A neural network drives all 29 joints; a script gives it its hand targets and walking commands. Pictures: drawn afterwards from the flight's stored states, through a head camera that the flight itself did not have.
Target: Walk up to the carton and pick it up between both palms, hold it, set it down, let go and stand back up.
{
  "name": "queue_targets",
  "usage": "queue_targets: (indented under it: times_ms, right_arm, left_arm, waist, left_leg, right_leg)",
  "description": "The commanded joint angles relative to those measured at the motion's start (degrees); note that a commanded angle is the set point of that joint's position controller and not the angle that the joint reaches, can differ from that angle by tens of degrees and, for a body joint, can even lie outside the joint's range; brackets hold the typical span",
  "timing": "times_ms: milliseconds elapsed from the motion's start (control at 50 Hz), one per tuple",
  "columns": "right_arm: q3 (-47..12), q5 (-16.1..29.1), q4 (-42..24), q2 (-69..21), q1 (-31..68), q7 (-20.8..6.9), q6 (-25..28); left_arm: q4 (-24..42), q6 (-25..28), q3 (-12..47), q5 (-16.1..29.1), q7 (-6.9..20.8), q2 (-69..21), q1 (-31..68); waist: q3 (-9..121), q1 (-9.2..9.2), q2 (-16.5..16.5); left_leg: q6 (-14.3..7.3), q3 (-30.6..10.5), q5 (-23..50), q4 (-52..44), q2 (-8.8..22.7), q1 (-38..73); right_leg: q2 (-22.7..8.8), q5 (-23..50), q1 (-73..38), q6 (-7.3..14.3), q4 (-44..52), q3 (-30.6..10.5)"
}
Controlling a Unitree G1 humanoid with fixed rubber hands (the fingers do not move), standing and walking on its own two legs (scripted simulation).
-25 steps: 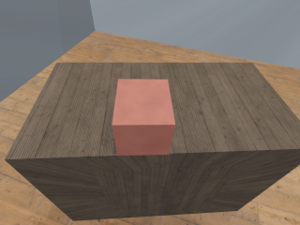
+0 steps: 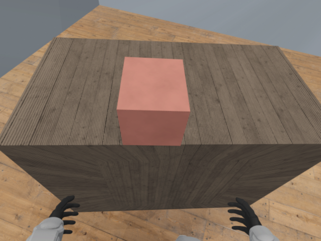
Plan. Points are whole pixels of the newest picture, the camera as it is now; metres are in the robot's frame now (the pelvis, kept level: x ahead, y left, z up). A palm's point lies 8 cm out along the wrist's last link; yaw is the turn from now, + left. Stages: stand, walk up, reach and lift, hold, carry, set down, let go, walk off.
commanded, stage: reach and lift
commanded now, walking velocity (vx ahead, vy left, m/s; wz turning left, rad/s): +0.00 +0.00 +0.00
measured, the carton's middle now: (153, 101) +0.47 +0.02 +0.07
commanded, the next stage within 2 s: none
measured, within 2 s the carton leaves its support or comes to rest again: neither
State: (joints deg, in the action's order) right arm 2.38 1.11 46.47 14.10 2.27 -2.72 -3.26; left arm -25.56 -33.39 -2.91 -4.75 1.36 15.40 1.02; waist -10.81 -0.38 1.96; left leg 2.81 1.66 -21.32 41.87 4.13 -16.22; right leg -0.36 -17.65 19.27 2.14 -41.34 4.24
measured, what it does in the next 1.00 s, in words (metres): stands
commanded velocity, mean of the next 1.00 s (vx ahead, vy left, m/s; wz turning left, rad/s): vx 0.00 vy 0.00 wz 0.00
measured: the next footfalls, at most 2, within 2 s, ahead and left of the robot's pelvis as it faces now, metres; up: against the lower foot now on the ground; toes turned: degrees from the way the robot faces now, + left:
none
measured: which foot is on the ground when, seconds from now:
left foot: down 0.00-1.00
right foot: down 0.00-1.00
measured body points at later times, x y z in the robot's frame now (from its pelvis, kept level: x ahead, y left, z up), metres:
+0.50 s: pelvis +0.04 +0.01 +0.03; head +0.04 +0.02 +0.48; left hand +0.21 +0.25 -0.04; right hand +0.19 -0.22 -0.04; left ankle +0.02 +0.15 -0.71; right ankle +0.05 -0.10 -0.71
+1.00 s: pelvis +0.04 +0.03 +0.04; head +0.04 +0.03 +0.49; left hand +0.22 +0.23 +0.01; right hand +0.20 -0.20 +0.01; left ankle +0.02 +0.15 -0.71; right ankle +0.05 -0.10 -0.71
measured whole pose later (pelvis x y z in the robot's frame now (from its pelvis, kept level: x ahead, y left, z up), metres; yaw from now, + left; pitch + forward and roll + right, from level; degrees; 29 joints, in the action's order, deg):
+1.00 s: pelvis +0.04 +0.03 +0.04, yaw -2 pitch -5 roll -1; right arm 1.9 5.9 8.8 10.6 -22.8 -1.9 -1.9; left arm -1.2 -15.9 0.9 2.9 -4.9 8.2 -20.5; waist -3.9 1.8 0.3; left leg 0.9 5.4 -12.2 16.6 2.7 0.4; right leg 0.0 -7.3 3.0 -0.2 -15.0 0.9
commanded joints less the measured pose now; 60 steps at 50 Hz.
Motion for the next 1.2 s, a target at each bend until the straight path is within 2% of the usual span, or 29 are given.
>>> queue_targets:
  times_ms: [0, 40, 80, 160, 200, 280, 360, 500, 680, 840, 1000, 1180]
  right_arm:
    - [-0.53, 2.08, -8.85, 8.97, -6.71, 1.08, 0.53]
    - [-0.74, 0.7, -12.58, 6.29, -5.4, 1.04, 0.68]
    - [-0.47, -0.59, -16.29, 3.84, -5.64, 0.85, 0.97]
    - [0.76, -2.0, -20.85, 1.45, -8.06, 0.61, 1.85]
    - [1.27, -2.05, -21.67, 1.43, -10.19, 0.75, 2.4]
    - [1.56, -1.56, -22.25, 1.8, -14.29, 1.41, 3.47]
    - [1.19, -0.76, -23.88, 2.49, -16.37, 1.88, 4.25]
    - [1.01, -0.27, -30.43, 3.28, -17.49, 0.88, 3.8]
    - [2.3, 1.61, -36.66, 3.55, -21.27, -0.61, 3.33]
    - [2.11, 4.51, -42.58, 2.92, -23.39, 0.45, 3.43]
    - [2.16, 5.31, -51.46, 1.15, -21.8, 2.12, 2.32]
    - [1.82, 6.85, -56.55, -0.48, -18.26, 3.7, 0.08]
  left_arm:
    - [8.62, -0.16, -3.91, -1.4, -0.05, 6.14, -11.56]
    - [8.82, 1.96, -4.14, -0.87, -0.55, 6.79, -8.79]
    - [10.14, 4.15, -3.97, -0.4, -1.16, 7.13, -6.4]
    - [14.25, 7.61, -3.07, 1.21, -1.96, 7.12, -3.51]
    - [15.87, 8.68, -2.34, 2.22, -2.19, 6.62, -4.36]
    - [17.12, 10.04, -1.36, 3.8, -1.89, 5.48, -9.08]
    - [16.65, 11.0, -1.3, 4.38, -1.74, 4.34, -13.83]
    - [18.7, 12.96, -0.77, 5.0, -2.78, 1.03, -15.81]
    - [26.37, 17.2, 1.52, 5.94, -5.19, -2.64, -16.06]
    - [31.98, 18.9, 2.25, 6.76, -6.4, -3.71, -19.06]
    - [35.27, 19.45, 2.55, 9.24, -6.59, -3.55, -17.23]
    - [38.49, 19.96, 2.53, 11.34, -6.71, -3.03, -12.08]
  waist:
    - [11.1, 1.1, -0.06]
    - [7.94, 1.49, 2.17]
    - [7.13, 1.7, 1.65]
    - [9.58, 1.19, -1.32]
    - [11.23, 0.49, -2.86]
    - [13.05, -0.42, -3.73]
    - [12.7, 0.21, -2.79]
    - [8.89, 1.89, -1.19]
    - [8.22, 1.63, -3.83]
    - [8.97, 1.95, -3.91]
    - [9.31, 2.81, -1.5]
    - [11.32, 3.0, -1.41]
  left_leg:
    - [-1.15, 5.49, 13.77, -13.9, -3.98, 3.41]
    - [-2.7, 6.3, 8.87, -15.66, -4.56, 2.08]
    - [-3.41, 6.76, 7.18, -16.94, -4.46, 0.66]
    - [-3.23, 7.15, 6.79, -18.48, -3.89, 1.28]
    - [-2.73, 7.01, 8.5, -19.03, -3.68, 2.88]
    - [-1.56, 6.62, 14.12, -20.17, -4.02, 7.2]
    - [-0.7, 6.15, 19.57, -21.91, -4.6, 10.0]
    - [0.05, 5.49, 22.29, -25.48, -4.59, 11.66]
    - [0.94, 4.27, 23.04, -27.24, -3.77, 12.0]
    - [1.13, 3.67, 24.76, -27.55, -3.94, 12.58]
    - [0.22, 3.58, 20.31, -28.48, -3.94, 10.83]
    - [-0.35, 3.23, 16.48, -28.88, -3.79, 10.29]
  right_leg:
    - [1.12, 14.03, -16.88, -0.74, 14.15, -0.69]
    - [-0.04, 8.91, -14.93, -1.43, 17.0, -2.54]
    - [-0.62, 6.52, -15.05, -1.69, 18.47, -3.58]
    - [-0.98, 7.26, -16.2, -1.83, 19.24, -4.22]
    - [-0.77, 9.9, -17.14, -1.85, 19.11, -3.78]
    - [-0.06, 16.01, -18.96, -2.2, 19.98, -2.64]
    - [1.18, 19.04, -20.69, -2.49, 21.73, -1.63]
    - [2.71, 16.12, -19.79, -1.88, 25.5, -1.12]
    - [2.88, 14.98, -18.62, -0.8, 27.17, -2.38]
    - [2.86, 15.7, -18.73, -0.43, 28.24, -3.45]
    - [2.56, 12.6, -17.48, -0.7, 28.55, -4.17]
    - [1.99, 9.76, -16.31, -1.15, 28.38, -4.95]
